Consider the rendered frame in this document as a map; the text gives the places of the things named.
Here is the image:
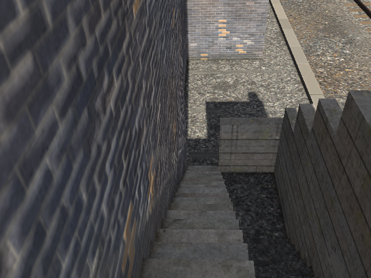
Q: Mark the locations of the stairs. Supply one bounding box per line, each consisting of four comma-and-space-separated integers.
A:
140, 166, 256, 278

